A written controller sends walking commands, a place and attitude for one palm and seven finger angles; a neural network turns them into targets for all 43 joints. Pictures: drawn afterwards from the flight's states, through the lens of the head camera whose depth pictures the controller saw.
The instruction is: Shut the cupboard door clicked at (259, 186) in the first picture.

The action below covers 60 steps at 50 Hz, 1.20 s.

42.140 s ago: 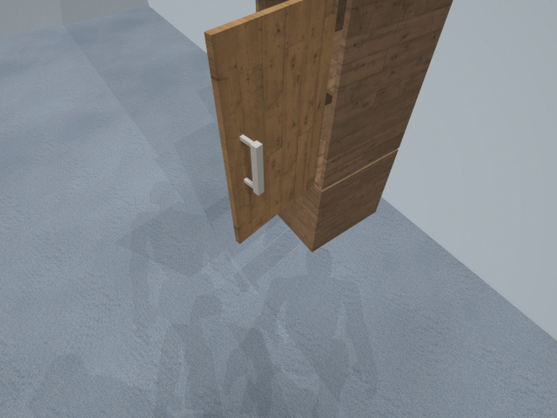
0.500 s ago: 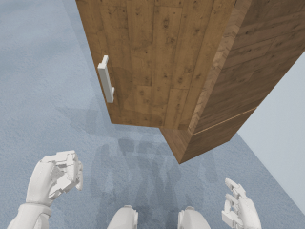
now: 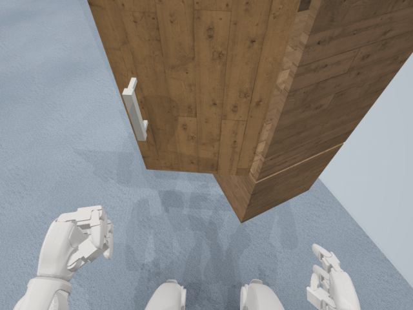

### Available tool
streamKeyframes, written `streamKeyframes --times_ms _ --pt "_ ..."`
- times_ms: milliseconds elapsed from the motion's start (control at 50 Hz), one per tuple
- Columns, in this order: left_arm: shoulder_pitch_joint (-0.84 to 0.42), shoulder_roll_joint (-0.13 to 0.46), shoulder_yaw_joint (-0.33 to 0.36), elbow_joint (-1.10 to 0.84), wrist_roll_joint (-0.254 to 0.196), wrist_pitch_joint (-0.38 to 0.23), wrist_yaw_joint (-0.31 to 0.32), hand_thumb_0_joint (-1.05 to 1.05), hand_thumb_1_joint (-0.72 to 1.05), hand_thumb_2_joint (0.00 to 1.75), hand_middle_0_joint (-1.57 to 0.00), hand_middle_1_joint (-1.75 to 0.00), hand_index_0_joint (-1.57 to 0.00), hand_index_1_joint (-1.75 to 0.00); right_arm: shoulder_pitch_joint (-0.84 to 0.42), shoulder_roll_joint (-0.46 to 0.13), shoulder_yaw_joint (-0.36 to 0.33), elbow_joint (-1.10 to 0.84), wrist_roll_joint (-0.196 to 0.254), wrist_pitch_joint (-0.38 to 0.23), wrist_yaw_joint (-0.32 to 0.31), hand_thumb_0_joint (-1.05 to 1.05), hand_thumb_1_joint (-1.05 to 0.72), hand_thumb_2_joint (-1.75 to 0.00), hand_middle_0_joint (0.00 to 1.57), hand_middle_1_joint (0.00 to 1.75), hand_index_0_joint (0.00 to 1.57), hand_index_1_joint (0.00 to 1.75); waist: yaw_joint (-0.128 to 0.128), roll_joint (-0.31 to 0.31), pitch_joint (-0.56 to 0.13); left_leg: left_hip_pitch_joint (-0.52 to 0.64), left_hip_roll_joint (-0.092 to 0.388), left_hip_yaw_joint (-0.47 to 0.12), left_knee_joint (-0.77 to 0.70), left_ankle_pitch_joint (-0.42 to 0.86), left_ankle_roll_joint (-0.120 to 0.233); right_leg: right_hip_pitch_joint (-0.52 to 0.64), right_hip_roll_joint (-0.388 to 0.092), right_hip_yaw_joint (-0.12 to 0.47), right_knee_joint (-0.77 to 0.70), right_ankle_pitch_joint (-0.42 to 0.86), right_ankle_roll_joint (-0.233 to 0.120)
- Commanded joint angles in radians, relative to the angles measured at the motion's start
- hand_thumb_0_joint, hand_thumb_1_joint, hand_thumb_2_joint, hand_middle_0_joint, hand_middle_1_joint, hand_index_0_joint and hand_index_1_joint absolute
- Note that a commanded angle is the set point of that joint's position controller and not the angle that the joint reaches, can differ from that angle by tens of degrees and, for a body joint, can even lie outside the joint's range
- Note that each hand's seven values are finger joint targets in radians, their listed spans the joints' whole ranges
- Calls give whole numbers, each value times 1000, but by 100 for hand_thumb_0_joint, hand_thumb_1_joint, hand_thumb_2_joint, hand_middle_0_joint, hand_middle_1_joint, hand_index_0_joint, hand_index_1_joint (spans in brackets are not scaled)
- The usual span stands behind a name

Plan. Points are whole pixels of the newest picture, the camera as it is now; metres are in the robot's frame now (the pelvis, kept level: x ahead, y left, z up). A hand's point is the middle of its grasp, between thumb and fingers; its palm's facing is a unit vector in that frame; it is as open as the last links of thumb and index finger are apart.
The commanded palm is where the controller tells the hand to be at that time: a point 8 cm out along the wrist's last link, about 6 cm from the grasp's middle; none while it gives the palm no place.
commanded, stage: bring the fist close to the handle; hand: left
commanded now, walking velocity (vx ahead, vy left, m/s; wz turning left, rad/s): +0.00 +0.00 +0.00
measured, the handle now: (137, 111) +0.52 +0.19 +0.06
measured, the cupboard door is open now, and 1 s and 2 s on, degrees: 60 60 55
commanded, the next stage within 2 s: push the door shut along its arc in 1.42 s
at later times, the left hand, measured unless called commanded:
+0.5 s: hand (123, 188) +0.32 +0.18 +0.06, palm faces -0.04 -1.00 -0.02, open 3.1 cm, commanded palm +0.30 +0.23 +0.06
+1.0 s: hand (144, 146) +0.42 +0.16 +0.06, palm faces -0.03 -1.00 -0.02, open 3.1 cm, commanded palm +0.40 +0.21 +0.06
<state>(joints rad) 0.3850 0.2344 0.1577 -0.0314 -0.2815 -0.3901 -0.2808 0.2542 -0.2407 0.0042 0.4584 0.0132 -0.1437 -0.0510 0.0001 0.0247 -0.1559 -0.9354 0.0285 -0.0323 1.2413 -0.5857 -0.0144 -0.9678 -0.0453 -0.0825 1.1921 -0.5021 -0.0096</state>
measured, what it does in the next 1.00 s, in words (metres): stands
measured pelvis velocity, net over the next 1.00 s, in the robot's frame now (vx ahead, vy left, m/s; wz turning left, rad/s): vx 0.00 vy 0.01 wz -0.02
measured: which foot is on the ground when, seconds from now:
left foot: down 0.00-1.00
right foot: down 0.00-1.00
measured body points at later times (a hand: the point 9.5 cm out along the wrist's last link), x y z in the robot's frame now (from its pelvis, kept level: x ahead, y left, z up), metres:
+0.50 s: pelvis +0.00 +0.01 +0.01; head +0.07 +0.01 +0.45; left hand +0.32 +0.23 +0.06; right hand +0.15 -0.24 -0.08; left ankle +0.01 +0.13 -0.64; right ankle +0.04 -0.12 -0.64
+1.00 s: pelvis +0.00 +0.01 +0.01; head +0.10 +0.01 +0.45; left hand +0.41 +0.21 +0.06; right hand +0.10 -0.25 -0.11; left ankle +0.01 +0.13 -0.64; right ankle +0.04 -0.12 -0.64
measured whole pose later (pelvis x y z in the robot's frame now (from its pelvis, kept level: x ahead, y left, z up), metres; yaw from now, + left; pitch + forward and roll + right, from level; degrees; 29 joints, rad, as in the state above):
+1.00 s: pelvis +0.00 +0.01 +0.01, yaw -1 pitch +19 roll -1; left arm -0.48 0.25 0.22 0.73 -0.16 -0.42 -0.16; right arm 0.28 -0.24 0.01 0.60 0.00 -0.06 -0.02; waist -0.07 0.02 -0.14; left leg -0.97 0.02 0.01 1.17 -0.54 0.00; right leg -1.01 -0.05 -0.05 1.13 -0.45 0.00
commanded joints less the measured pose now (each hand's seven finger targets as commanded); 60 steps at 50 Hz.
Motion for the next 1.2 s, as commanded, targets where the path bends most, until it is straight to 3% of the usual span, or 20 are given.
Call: streamKeyframes --times_ms 0,40,120,180,200,260,320,440,500,660,700,740,780,840,880,920,1000,1060,1080,1180 --pt "-35 120 73 -209 -24 -73 1 0 90 90 -130 -150 -130 -150 -30 -124 -53 -161 5 -58 -13 0 -90 -90 20 30 20 30 0 8 -206 39 -46 12 -190 222 28 250 43 63 -188 117 -12" --pt "-138 124 58 -211 -19 -79 6 0 90 90 -130 -150 -130 -150 -24 -132 -47 -148 1 -62 -17 0 -90 -90 20 30 20 30 -23 10 -189 33 -44 4 -181 204 32 214 49 58 -181 96 -13" --pt "-290 112 31 -151 -5 -74 13 0 90 90 -130 -150 -130 -150 -21 -140 -44 -129 4 -72 -22 0 -90 -90 20 30 20 30 -39 -3 -191 22 -44 0 -178 147 33 180 44 64 -191 29 -10" --pt "-361 146 65 -86 3 -48 19 0 90 90 -130 -150 -130 -150 -19 -143 -42 -115 7 -71 -26 0 -90 -90 20 30 20 30 -27 -13 -224 18 -42 2 -188 148 33 213 42 73 -199 24 -11" --pt "-390 125 41 -83 7 -39 18 0 90 90 -130 -150 -130 -150 -23 -141 -40 -115 7 -71 -25 0 -90 -90 20 30 20 30 -29 9 -235 33 -44 6 -193 157 35 215 41 70 -197 43 -10" --pt "-431 154 84 -37 9 -11 30 0 90 90 -130 -150 -130 -150 -17 -141 -41 -103 6 -61 -21 0 -90 -90 20 30 20 30 -10 12 -292 55 -44 10 -207 227 33 274 40 64 -187 134 -11" --pt "-486 153 94 40 10 2 39 0 90 90 -130 -150 -130 -150 -12 -141 -40 -91 7 -49 -15 0 -90 -90 20 30 20 30 -15 -5 -271 50 -42 15 -219 233 29 283 39 65 -197 154 -7" --pt "-617 124 56 119 30 -22 58 0 90 90 -130 -150 -130 -150 8 -150 -43 -71 2 -35 -5 0 -90 -90 20 30 20 30 -29 15 -276 93 -39 4 -244 269 26 266 39 43 -186 205 -15" --pt "-674 113 50 189 41 -36 65 0 90 90 -130 -150 -130 -150 14 -150 -47 -55 1 -23 0 0 -90 -90 20 30 20 30 -38 -10 -270 90 -37 11 -246 262 26 261 37 48 -194 208 -10" --pt "-915 163 83 292 72 -80 95 0 90 90 -130 -150 -130 -150 34 -155 -53 -8 -4 1 1 0 -90 -90 20 30 20 30 -48 21 -344 130 -32 11 -243 318 23 261 36 52 -175 270 -13" --pt "-940 135 66 350 75 -78 98 0 90 90 -130 -150 -130 -150 43 -153 -53 -1 -5 7 6 0 -90 -90 20 30 20 30 -52 11 -337 136 -31 8 -250 321 19 255 37 44 -177 272 -13" --pt "-1004 177 94 395 82 -82 105 0 90 90 -130 -150 -130 -150 55 -160 -54 11 -5 16 3 0 -90 -90 20 30 20 30 -59 -4 -340 126 -30 5 -245 314 22 252 40 47 -177 264 -14" --pt "-1049 135 62 422 88 -85 107 0 90 90 -130 -150 -130 -150 58 -155 -55 18 -6 22 8 0 -90 -90 20 30 20 30 -66 17 -367 145 -30 10 -244 326 21 250 36 49 -179 283 -11" --pt "-1083 176 101 491 92 -90 114 0 90 90 -130 -150 -130 -150 79 -161 -57 26 -9 33 9 0 -90 -90 20 30 20 30 -65 -6 -378 130 -30 9 -239 350 22 267 40 51 -175 311 -13" --pt "-1133 156 83 522 101 -97 115 0 90 90 -130 -150 -130 -150 84 -155 -57 37 -9 40 14 0 -90 -90 20 30 20 30 -69 14 -384 139 -29 10 -241 357 18 259 37 50 -171 324 -12" --pt "-1174 178 103 576 106 -101 120 0 90 90 -130 -150 -130 -150 94 -160 -57 45 -11 50 16 0 -90 -90 20 30 20 30 -82 -17 -368 118 -29 13 -237 338 21 257 37 54 -179 316 -9" --pt "-1281 191 112 649 119 -122 123 0 90 90 -130 -150 -130 -150 110 -159 -58 62 -15 60 19 0 -90 -90 20 30 20 30 -96 2 -374 109 -31 16 -229 324 23 242 38 60 -180 307 -9" --pt "-1259 237 155 673 124 -138 119 0 90 90 -130 -150 -130 -150 117 -164 -59 55 -17 69 23 0 -90 -90 20 30 20 30 -71 15 -414 102 -34 21 -234 335 23 275 38 65 -173 322 -13" --pt "-1233 203 135 675 120 -139 113 0 90 90 -130 -150 -130 -150 119 -159 -60 50 -17 72 28 0 -90 -90 20 30 20 30 -67 17 -430 111 -36 25 -235 345 24 284 39 64 -174 333 -13" --pt "-1219 210 145 683 111 -142 106 0 90 90 -130 -150 -130 -150 132 -161 -64 50 -14 87 30 0 -90 -90 20 30 20 30 -75 -21 -399 85 -34 32 -241 335 28 300 41 69 -190 341 -7"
